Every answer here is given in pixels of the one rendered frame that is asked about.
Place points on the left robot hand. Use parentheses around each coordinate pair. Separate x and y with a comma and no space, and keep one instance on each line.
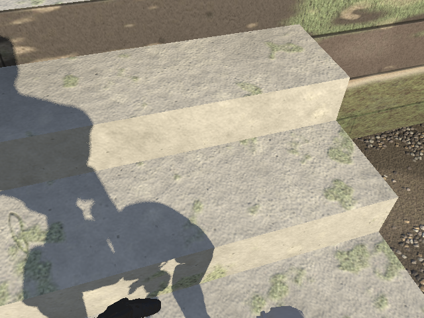
(136,308)

